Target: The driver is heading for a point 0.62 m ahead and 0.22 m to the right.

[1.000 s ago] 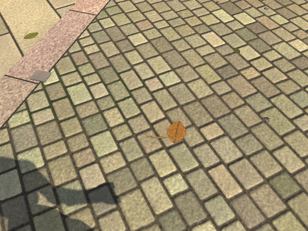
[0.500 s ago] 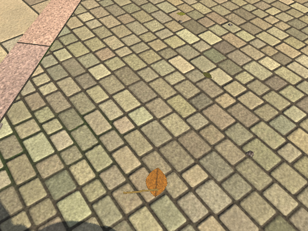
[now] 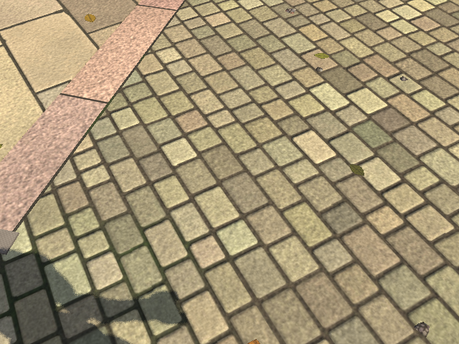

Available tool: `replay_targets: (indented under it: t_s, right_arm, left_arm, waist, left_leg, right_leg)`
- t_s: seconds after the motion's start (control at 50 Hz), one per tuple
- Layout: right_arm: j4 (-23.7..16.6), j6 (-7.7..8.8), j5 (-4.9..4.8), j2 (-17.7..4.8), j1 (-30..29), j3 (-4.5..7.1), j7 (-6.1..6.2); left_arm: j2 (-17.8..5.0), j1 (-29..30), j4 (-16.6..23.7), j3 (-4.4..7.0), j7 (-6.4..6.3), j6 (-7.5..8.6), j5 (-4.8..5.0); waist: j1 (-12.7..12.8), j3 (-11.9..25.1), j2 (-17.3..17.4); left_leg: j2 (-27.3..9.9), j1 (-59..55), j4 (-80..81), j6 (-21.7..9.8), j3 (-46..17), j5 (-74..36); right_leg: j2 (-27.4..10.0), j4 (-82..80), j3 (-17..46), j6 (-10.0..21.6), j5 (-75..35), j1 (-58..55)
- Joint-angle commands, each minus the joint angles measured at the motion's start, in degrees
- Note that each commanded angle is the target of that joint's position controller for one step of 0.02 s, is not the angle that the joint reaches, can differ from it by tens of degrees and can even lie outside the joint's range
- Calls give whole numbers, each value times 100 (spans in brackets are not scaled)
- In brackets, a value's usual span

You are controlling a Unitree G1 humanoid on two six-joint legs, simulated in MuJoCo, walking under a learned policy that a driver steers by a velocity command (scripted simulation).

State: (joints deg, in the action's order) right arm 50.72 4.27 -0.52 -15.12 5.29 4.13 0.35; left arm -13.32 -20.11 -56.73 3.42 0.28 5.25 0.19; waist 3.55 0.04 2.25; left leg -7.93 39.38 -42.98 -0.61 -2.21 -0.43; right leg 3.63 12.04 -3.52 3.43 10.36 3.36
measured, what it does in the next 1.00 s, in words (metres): walks ahead, turning right: left foot, then right foot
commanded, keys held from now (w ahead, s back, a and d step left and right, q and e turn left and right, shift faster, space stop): w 0.14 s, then w+e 0.72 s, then no key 0.14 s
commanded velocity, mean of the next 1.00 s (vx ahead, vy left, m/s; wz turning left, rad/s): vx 0.48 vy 0.00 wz -0.35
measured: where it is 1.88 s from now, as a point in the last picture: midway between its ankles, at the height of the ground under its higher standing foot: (297, 278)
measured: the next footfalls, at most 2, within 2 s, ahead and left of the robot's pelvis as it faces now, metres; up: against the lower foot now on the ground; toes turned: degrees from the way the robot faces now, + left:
left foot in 0.20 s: +0.30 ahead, +0.16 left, +0.00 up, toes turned +2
right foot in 0.76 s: +0.56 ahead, -0.13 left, +0.00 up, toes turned -21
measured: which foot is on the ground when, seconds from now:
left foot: up 0.00-0.18, down 0.20-0.78, up 0.80-1.00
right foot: down 0.00-0.22, up 0.24-0.74, down 0.76-1.00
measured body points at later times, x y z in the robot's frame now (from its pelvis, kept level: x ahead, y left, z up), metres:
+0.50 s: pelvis +0.28 +0.07 +0.00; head +0.29 +0.07 +0.45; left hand +0.43 +0.32 -0.13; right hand +0.28 -0.20 -0.14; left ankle +0.26 +0.16 -0.75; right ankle +0.37 -0.12 -0.67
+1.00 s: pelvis +0.54 -0.05 +0.00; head +0.57 -0.08 +0.44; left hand +0.71 +0.17 -0.12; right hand +0.59 -0.37 -0.11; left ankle +0.68 +0.08 -0.68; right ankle +0.52 -0.11 -0.75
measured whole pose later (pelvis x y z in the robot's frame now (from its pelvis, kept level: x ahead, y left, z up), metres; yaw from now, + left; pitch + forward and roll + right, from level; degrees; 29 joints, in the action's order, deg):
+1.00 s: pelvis +0.54 -0.05 +0.00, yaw -24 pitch +1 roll +0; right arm 46.7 6.0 0.3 -16.6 4.2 4.3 0.8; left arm -14.2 -15.2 -47.4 4.6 0.4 3.2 0.1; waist 1.8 -3.2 1.6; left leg -6.4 36.6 -56.4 2.0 -2.7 14.9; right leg 6.1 20.5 1.3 5.7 9.6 12.1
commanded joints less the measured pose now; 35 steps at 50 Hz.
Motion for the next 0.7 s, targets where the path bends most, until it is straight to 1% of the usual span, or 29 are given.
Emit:
replay_targets:
  t_s: [0.02, 0.08, 0.12, 0.14, 0.16, 0.18, 0.2, 0.22, 0.24, 0.26, 0.28, 0.3, 0.32, 0.34, 0.36, 0.38, 0.42, 0.48, 0.5, 0.54, 0.58, 0.62, 0.66, 0.68, 0.7]
  right_arm:
    - [-386, 66, -31, -160, -566, -19, -64]
    - [-568, 98, -67, -194, -1001, -49, -159]
    - [-666, 136, -77, -275, -1085, -41, -227]
    - [-664, 153, -82, -351, -981, -18, -248]
    - [-623, 172, -73, -468, -740, 36, -249]
    - [-462, 189, -56, -628, -132, 135, -230]
    - [-164, 201, -20, -945, 908, 287, -179]
    - [-14, 198, 113, -1479, 1814, 422, -120]
    - [70, 157, 46, -1377, 2017, 374, -131]
    - [28, 161, 25, -931, 1755, 231, -126]
    - [-65, 166, 33, -718, 1295, 163, -102]
    - [-98, 195, 71, -553, 879, 108, -118]
    - [-106, 233, 107, -378, 615, 62, -125]
    - [-74, 251, 146, -326, 491, 54, -137]
    - [-38, 265, 145, -300, 454, 60, -136]
    - [9, 284, 144, -343, 480, 77, -120]
    - [74, 299, 167, -471, 562, 119, -56]
    - [144, 271, 180, -572, 720, 150, 37]
    - [142, 258, 172, -601, 727, 154, 60]
    - [159, 229, 136, -674, 849, 170, 103]
    - [228, 176, 96, -743, 1104, 196, 132]
    - [287, 99, 52, -791, 1313, 224, 135]
    - [297, 12, -1, -875, 1358, 259, 133]
    - [261, -22, -24, -952, 1274, 280, 140]
    - [220, -57, -50, -1051, 1199, 307, 153]
  left_arm:
    - [-930, -59, 212, 171, -56, 56, 54]
    - [-956, -351, 46, 190, -65, -26, 76]
    - [-1015, -381, -13, 224, -89, -86, 91]
    - [-1053, -334, -17, 242, -101, -113, 96]
    - [-1088, -263, -4, 254, -104, -137, 104]
    - [-1081, -117, 28, 244, -102, -164, 118]
    - [-922, -43, 97, 177, -97, -173, 88]
    - [-475, -381, 250, 36, -75, -120, 14]
    - [-111, -693, 184, -85, -54, -6, 83]
    - [-791, -286, 226, 103, -44, 70, 244]
    - [-912, 161, 379, 140, -53, 90, 314]
    - [-834, 371, 407, 152, -89, 66, 268]
    - [-767, 346, 381, 206, -121, -11, 204]
    - [-613, 187, 343, 206, -117, -103, 197]
    - [-460, 82, 312, 198, -111, -182, 207]
    - [-390, 117, 339, 201, -113, -244, 211]
    - [-404, 359, 461, 234, -123, -319, 180]
    - [-386, 751, 628, 244, -55, -302, 118]
    - [-361, 904, 683, 231, -16, -286, 112]
    - [-298, 1330, 834, 182, 60, -270, 92]
    - [-239, 1747, 1020, 132, 131, -268, 83]
    - [-228, 2056, 1210, 103, 205, -272, 95]
    - [-274, 2196, 1384, 105, 280, -282, 111]
    - [-349, 2141, 1445, 135, 310, -287, 117]
    - [-463, 1984, 1472, 188, 324, -298, 123]
  waist:
    - [-1, -360, -526]
    - [123, -504, -537]
    - [53, -508, -597]
    - [-47, -437, -651]
    - [-214, -284, -716]
    - [-582, 63, -731]
    - [-1018, 729, -605]
    - [-1086, 1688, 296]
    - [-999, 2396, 1420]
    - [-1061, 1790, 857]
    - [-948, 1057, 629]
    - [-761, 593, 236]
    - [-565, 325, 267]
    - [-412, 188, 397]
    - [-326, 114, 388]
    - [-285, 11, 329]
    - [-263, -142, 191]
    - [-323, -244, 90]
    - [-352, -278, 79]
    - [-495, -400, 20]
    - [-656, -549, -62]
    - [-752, -645, -74]
    - [-712, -644, 4]
    - [-603, -543, 92]
    - [-459, -347, 222]
  left_leg:
    - [184, -252, 743, 17, 220, -616]
    - [265, -66, 1143, -63, 218, -357]
    - [313, -88, 1322, -196, 204, 37]
    - [373, -297, 1396, -271, 241, 249]
    - [509, -807, 1468, -348, 322, 442]
    - [700, -1715, 1619, -460, 471, 429]
    - [575, -3284, 1485, -652, 338, 255]
    - [-881, -5606, 1395, -1248, -1492, 500]
    - [-1746, -6461, 2288, -1746, -3643, 1358]
    - [-1539, -5924, 2487, -1469, -3253, 1849]
    - [-1377, -5108, 2605, -1221, -2374, 1700]
    - [-1157, -4243, 2869, -1095, -1764, 1431]
    - [-980, -3666, 3108, -1004, -1281, 1226]
    - [-868, -3233, 3275, -967, -934, 1027]
    - [-808, -3033, 3411, -970, -652, 889]
    - [-773, -2916, 3512, -975, -386, 672]
    - [-757, -2941, 3608, -975, 27, 277]
    - [-690, -3173, 3665, -918, 529, -41]
    - [-643, -3210, 3676, -872, 713, -105]
    - [-631, -3316, 3723, -817, 997, -148]
    - [-735, -3667, 3668, -805, 1159, -260]
    - [-861, -4145, 3478, -788, 1284, -513]
    - [-971, -4503, 3153, -727, 1411, -1180]
    - [-984, -4580, 2874, -669, 1505, -2038]
    - [-983, -4644, 2476, -609, 1575, -3078]
  right_leg:
    - [-1434, -596, 656, 778, -1071, 299]
    - [-1677, -357, 693, 771, -1161, -320]
    - [-1868, -103, 755, 705, -1490, -694]
    - [-1921, 62, 762, 649, -1823, -812]
    - [-1898, 379, 785, 588, -2527, -795]
    - [-1724, 1049, 684, 487, -3383, -664]
    - [-1393, 2231, 501, 316, -3330, -14]
    - [-737, 4388, 167, -30, -1411, 1983]
    - [-65, 5854, 610, -178, 2201, 3318]
    - [-416, 6417, 1167, -85, 2140, 3821]
    - [-709, 6414, 990, -13, 1673, 4005]
    - [-951, 6089, 913, -11, 1189, 3781]
    - [-1128, 5785, 938, -3, 874, 3495]
    - [-1220, 5652, 961, -10, 698, 3148]
    - [-1250, 5545, 957, -21, 614, 3023]
    - [-1263, 5456, 948, -40, 479, 3076]
    - [-1252, 5147, 1008, -91, 1, 3430]
    - [-1186, 4307, 1003, -163, -856, 3727]
    - [-1162, 3971, 902, -167, -1110, 3687]
    - [-1114, 3410, 609, -160, -1418, 3619]
    - [-1081, 3017, 428, -113, -1427, 3746]
    - [-1030, 2740, 277, -37, -1182, 3924]
    - [-914, 2569, 76, 82, -711, 3864]
    - [-770, 2513, -81, 176, -440, 3586]
    - [-567, 2535, -268, 282, -141, 3183]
